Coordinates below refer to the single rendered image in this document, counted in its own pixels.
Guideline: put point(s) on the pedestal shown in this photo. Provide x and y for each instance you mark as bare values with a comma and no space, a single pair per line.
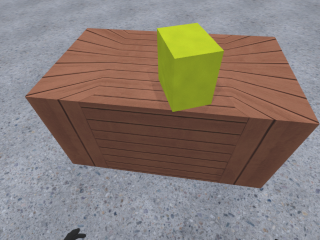
104,104

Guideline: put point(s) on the carton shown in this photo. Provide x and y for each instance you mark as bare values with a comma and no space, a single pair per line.
189,62

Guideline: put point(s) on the robot left hand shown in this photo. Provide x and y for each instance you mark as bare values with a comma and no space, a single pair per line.
74,234

